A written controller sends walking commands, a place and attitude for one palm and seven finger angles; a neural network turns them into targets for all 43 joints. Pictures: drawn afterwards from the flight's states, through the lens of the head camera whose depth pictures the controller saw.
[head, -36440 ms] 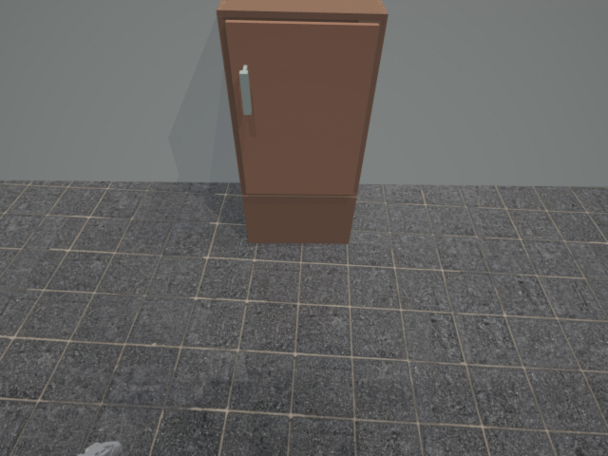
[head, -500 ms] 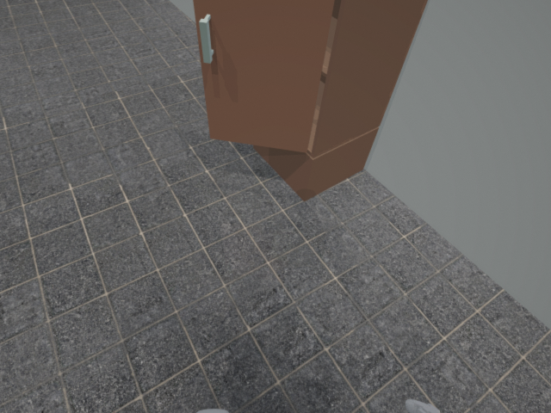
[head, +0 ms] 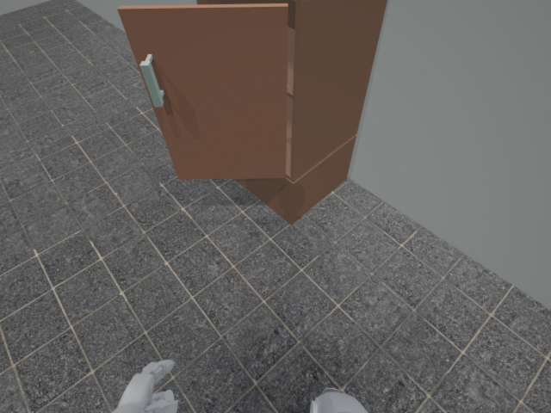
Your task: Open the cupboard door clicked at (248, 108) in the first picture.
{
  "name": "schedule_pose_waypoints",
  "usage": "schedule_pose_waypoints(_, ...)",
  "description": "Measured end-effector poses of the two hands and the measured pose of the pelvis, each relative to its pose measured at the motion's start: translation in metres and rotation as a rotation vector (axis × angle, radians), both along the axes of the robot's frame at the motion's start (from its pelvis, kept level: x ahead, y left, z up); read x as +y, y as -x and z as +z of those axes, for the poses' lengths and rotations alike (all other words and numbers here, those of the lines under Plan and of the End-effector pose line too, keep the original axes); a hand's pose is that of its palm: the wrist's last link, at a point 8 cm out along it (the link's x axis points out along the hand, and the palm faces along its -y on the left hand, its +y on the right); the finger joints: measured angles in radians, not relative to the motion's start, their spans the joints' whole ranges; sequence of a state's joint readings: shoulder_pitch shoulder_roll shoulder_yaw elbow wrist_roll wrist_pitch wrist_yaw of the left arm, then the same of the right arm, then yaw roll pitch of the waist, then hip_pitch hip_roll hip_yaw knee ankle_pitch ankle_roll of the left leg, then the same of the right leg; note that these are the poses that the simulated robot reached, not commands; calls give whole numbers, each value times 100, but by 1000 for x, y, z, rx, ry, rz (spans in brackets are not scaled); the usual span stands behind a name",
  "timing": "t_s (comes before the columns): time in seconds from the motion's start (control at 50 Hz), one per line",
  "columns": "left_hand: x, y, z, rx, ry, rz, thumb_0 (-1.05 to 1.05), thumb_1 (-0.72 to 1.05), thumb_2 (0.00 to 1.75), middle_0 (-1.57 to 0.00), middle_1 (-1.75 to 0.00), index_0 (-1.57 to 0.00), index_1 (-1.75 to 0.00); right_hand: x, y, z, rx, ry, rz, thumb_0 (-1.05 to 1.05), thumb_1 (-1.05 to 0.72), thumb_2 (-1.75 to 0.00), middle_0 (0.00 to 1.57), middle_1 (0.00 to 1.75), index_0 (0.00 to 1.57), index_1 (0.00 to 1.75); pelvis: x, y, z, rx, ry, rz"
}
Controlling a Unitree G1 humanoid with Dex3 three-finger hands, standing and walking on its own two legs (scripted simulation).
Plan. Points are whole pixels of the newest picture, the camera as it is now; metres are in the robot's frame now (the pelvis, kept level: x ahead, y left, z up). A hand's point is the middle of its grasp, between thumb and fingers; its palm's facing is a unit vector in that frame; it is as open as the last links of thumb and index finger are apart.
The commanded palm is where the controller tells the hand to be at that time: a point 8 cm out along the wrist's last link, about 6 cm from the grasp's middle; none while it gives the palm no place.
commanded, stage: take the last steps up to it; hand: left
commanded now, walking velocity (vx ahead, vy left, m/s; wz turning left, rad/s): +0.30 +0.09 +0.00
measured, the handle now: (154, 80) +0.91 +0.32 -0.03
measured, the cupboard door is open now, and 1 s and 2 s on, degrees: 46 46 46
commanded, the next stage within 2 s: come to a stop and stand still in 0.70 s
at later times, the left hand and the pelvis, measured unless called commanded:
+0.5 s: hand out of the picture +0.11 +0.21 -0.16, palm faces +0.14 -0.97 -0.19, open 7.3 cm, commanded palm none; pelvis +0.19 +0.04 +0.01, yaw +2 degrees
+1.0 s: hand (160, 254) +0.45 +0.25 -0.16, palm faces -0.03 -0.97 -0.23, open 7.3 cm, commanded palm none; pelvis +0.34 +0.07 +0.00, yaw +0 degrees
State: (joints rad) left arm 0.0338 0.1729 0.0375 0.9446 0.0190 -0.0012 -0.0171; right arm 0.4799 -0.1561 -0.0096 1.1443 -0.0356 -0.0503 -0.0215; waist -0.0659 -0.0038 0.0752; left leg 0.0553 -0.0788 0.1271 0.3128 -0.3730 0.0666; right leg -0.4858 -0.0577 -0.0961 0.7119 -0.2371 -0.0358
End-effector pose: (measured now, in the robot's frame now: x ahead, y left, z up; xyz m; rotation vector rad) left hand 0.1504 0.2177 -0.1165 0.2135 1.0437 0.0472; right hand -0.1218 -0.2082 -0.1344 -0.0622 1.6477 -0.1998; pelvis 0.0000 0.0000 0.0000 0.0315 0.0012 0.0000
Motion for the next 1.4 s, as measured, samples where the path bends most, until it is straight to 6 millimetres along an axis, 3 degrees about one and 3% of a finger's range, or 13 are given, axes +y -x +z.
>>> schedule_pose_waypoints(0.06,-13,-34,-5,-52,2,-7,1,91,89,-19,-30,-20,-30,1,-8,-7,66,-32,-26,0,-92,-90,20,30,20,30,-10,-27,-10,-9,5,6)
schedule_pose_waypoints(0.12,-19,-36,-5,-36,9,31,0,91,89,-19,-30,-20,-30,-6,-44,-9,54,-39,-18,0,-91,-90,20,30,20,30,-15,-47,-6,-24,18,17)
schedule_pose_waypoints(0.18,-21,-17,-6,57,12,73,0,91,89,-19,-30,-20,-30,-15,-103,-7,-38,-27,6,1,-91,-90,20,30,20,30,-16,-67,4,-18,21,14)
schedule_pose_waypoints(0.36,23,26,0,258,-33,222,-2,95,89,-20,-30,-20,-30,-25,-301,8,-352,21,141,1,-94,-90,20,30,19,30,0,-132,17,2,22,27)
schedule_pose_waypoints(0.48,38,45,-13,435,19,288,0,93,89,-19,-30,-20,-30,0,-421,20,-492,50,249,1,-93,-90,20,30,19,30,32,-184,10,6,27,30)
schedule_pose_waypoints(0.56,55,34,-31,526,52,294,0,92,89,-19,-30,-20,-30,27,-481,17,-584,87,295,0,-92,-90,20,30,19,30,58,-218,-6,1,35,25)
schedule_pose_waypoints(0.62,68,-3,-34,506,51,269,1,91,89,-19,-30,-20,-30,44,-490,18,-578,89,284,0,-92,-90,20,30,19,30,68,-235,-4,-5,27,12)
schedule_pose_waypoints(0.7,83,-78,-28,382,48,229,1,91,89,-19,-30,-20,-30,64,-476,15,-491,60,245,0,-92,-90,20,30,20,30,77,-257,6,-4,24,9)
schedule_pose_waypoints(0.86,99,-219,-10,168,-7,131,1,93,89,-19,-30,-20,-30,56,-437,7,-297,67,130,-1,-95,-90,21,30,20,30,81,-305,11,2,11,-3)
schedule_pose_waypoints(0.98,87,-285,-10,102,-42,67,1,92,89,-19,-30,-20,-30,56,-420,-11,-157,32,46,0,-93,-90,20,30,20,30,70,-338,1,1,7,-9)
schedule_pose_waypoints(1.14,76,-300,-23,116,5,78,0,91,89,-19,-30,-20,-30,59,-438,-5,-133,58,34,0,-92,-90,20,30,20,30,75,-345,1,7,37,16)
schedule_pose_waypoints(1.3,94,-263,-29,212,31,136,0,91,89,-20,-30,-20,-30,67,-473,8,-249,106,102,0,-91,-90,20,30,20,30,89,-340,5,13,38,8)
schedule_pose_waypoints(1.4,108,-232,-24,224,-34,148,1,91,89,-20,-30,-20,-30,67,-500,-1,-363,77,128,0,-92,-90,21,30,20,30,91,-335,0,29,50,-5)
